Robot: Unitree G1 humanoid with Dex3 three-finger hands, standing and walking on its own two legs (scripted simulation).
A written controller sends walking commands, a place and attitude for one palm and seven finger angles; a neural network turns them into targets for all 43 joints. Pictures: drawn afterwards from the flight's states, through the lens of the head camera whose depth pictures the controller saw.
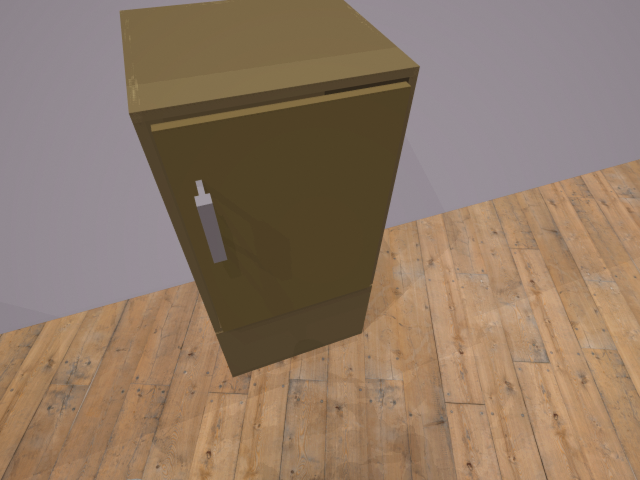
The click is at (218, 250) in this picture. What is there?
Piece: cupboard door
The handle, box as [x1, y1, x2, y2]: [194, 180, 226, 262]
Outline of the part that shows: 195,181 199,195 194,197 213,261 217,262 226,259 226,256 209,193 204,193 201,180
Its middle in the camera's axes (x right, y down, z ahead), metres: -0.19 -0.03 +0.66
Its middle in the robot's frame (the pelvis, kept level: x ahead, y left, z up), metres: +0.51 +0.22 -0.01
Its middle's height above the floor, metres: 0.76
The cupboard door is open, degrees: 0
